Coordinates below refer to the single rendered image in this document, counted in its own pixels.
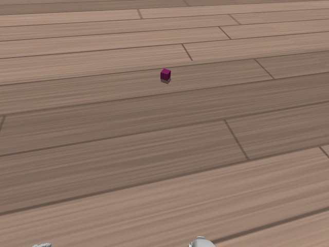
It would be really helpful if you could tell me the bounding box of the cube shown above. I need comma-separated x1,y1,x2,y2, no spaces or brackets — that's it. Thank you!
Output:
160,68,171,81

